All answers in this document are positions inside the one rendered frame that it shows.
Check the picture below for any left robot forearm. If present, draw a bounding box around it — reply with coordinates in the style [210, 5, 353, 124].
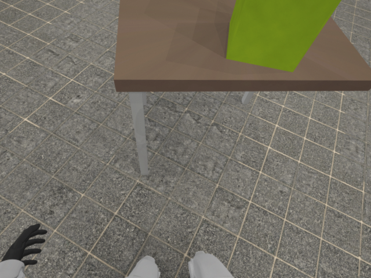
[0, 259, 25, 278]

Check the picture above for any robot left thigh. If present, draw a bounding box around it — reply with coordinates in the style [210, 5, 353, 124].
[126, 259, 161, 278]

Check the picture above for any left robot hand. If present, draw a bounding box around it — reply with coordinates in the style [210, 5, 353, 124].
[1, 224, 47, 266]

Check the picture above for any robot thigh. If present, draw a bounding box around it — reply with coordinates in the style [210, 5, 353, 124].
[188, 253, 234, 278]
[126, 259, 161, 278]

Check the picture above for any robot right thigh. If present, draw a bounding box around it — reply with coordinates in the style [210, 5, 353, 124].
[188, 253, 234, 278]

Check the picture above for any table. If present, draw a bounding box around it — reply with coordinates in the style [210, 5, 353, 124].
[114, 0, 371, 175]

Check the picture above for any carton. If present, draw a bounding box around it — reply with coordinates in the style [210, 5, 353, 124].
[226, 0, 341, 72]

